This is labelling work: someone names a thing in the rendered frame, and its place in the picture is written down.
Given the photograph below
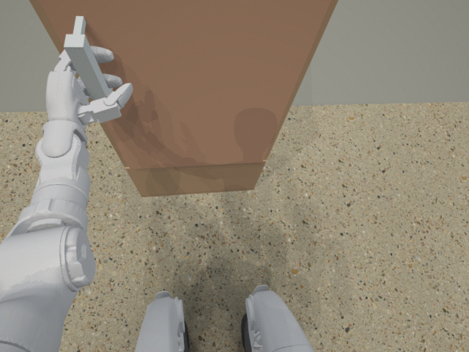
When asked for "right robot shin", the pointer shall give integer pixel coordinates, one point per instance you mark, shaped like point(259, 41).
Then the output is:
point(255, 339)

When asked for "robot left upper arm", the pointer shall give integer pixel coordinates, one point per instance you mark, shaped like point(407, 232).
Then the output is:
point(41, 273)

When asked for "right robot thigh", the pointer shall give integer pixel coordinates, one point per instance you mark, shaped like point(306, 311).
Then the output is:
point(279, 330)

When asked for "cupboard door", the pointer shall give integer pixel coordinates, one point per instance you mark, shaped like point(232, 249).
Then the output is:
point(211, 78)

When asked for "robot left hand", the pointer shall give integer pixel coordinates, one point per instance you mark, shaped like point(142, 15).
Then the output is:
point(65, 93)

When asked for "robot left forearm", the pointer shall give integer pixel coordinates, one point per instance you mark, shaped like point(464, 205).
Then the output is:
point(61, 194)

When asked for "handle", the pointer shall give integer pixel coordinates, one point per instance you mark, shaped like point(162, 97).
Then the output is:
point(84, 61)

